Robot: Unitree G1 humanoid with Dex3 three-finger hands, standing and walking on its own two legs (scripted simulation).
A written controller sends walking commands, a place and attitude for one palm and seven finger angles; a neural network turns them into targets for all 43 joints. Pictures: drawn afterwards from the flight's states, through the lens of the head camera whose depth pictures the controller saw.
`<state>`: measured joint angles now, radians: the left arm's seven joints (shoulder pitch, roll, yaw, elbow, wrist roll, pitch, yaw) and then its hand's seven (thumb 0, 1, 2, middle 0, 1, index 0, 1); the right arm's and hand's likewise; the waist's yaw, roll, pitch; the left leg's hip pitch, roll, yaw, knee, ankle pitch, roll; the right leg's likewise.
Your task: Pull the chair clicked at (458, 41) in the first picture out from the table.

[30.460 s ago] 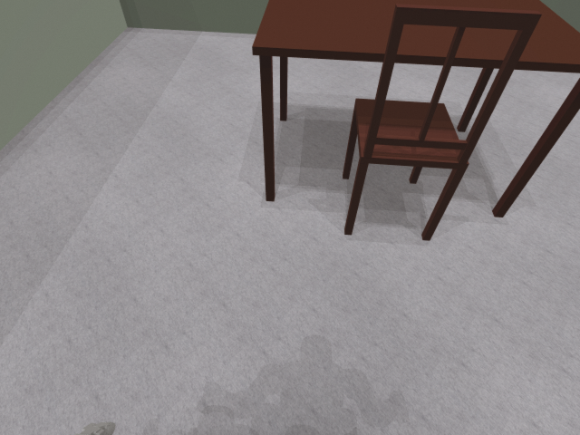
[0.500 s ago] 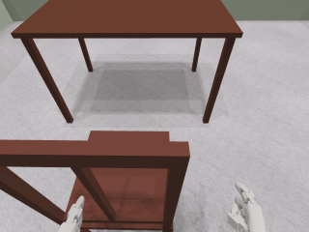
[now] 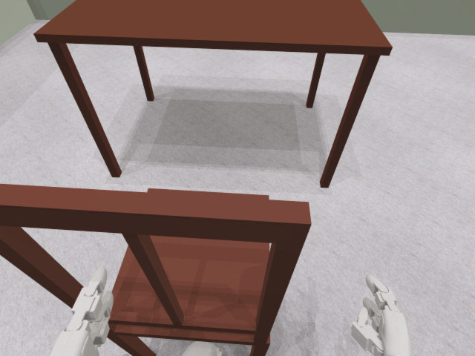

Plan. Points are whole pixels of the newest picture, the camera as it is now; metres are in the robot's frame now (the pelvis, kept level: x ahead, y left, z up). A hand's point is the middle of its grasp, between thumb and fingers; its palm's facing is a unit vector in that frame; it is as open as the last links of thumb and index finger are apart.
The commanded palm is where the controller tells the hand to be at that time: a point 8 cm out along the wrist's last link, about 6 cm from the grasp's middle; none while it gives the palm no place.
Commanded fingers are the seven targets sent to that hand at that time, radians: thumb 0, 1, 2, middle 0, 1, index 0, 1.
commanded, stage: draw the hand back to the body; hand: left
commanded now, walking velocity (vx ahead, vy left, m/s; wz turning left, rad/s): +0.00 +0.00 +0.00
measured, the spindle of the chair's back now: (162, 286) +0.22 +0.15 +0.03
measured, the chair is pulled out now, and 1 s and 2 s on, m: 0.66 0.64 0.66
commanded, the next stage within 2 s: step back with the hand held close in 1.36 s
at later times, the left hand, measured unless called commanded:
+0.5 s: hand (71, 314) +0.14 +0.21 +0.13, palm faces +0.21 -0.90 -0.39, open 15.9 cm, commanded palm +0.10 +0.26 +0.17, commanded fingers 0.00 0.07 0.50 -0.09 -0.13 -0.09 -0.13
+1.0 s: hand (46, 264) +0.19 +0.25 +0.16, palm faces +0.33 -0.82 -0.46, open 8.9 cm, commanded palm +0.17 +0.30 +0.26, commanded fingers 0.00 0.90 0.90 -0.20 -0.30 -0.20 -0.30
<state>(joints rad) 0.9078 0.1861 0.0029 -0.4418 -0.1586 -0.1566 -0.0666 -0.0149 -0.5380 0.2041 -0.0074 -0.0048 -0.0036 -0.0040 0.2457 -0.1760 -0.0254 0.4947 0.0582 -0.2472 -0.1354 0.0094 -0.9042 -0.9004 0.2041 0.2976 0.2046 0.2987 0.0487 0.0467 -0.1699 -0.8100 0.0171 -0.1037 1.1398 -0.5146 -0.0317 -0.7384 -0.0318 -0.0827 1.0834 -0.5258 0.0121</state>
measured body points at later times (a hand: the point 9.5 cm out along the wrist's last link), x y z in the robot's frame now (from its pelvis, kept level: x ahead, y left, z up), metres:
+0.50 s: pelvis +0.00 +0.00 +0.04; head -0.01 -0.01 +0.49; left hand +0.13 +0.26 +0.15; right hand +0.19 -0.21 -0.02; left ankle +0.03 +0.13 -0.66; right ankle +0.01 -0.13 -0.66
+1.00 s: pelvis +0.03 -0.01 +0.07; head +0.03 -0.02 +0.52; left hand +0.16 +0.29 +0.18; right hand +0.24 -0.21 +0.00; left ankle +0.03 +0.13 -0.66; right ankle +0.01 -0.13 -0.66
